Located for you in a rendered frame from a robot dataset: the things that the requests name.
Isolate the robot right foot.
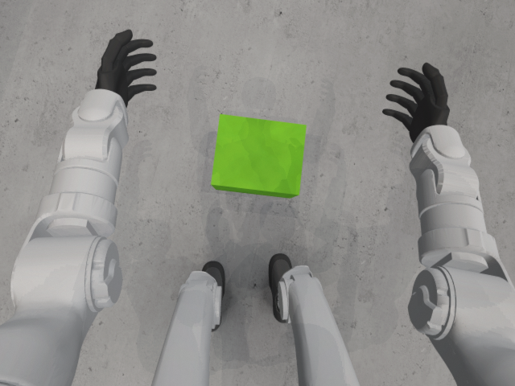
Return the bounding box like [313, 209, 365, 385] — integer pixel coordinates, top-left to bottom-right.
[269, 253, 292, 323]

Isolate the carton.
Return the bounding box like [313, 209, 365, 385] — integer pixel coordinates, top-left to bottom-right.
[211, 114, 307, 199]

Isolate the right robot hand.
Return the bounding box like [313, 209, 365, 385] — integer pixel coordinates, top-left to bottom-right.
[382, 63, 450, 143]

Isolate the left robot upper arm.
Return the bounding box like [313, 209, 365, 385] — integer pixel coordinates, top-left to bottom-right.
[0, 236, 123, 386]

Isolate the robot left forearm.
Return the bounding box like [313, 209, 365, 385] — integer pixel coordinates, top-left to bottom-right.
[10, 89, 129, 307]

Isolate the right robot thigh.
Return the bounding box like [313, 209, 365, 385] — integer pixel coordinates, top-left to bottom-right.
[278, 273, 360, 386]

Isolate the left robot hand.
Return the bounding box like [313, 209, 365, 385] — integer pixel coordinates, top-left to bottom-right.
[95, 29, 157, 108]

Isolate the right robot upper arm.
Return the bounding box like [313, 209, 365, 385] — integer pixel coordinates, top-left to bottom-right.
[408, 265, 515, 386]

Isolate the robot right forearm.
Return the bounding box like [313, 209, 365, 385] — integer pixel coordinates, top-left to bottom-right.
[409, 125, 515, 291]

